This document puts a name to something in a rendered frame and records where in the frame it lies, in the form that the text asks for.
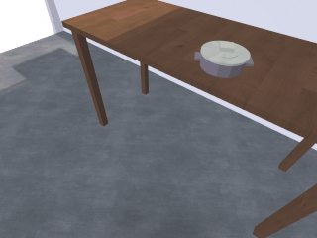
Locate lid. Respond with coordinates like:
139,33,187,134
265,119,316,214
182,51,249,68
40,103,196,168
200,40,251,66

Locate table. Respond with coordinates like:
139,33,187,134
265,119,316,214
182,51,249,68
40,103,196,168
61,0,317,238

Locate knob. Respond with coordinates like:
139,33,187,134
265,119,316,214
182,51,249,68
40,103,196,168
219,41,235,53

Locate pot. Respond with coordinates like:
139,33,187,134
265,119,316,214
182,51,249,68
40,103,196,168
194,52,254,78

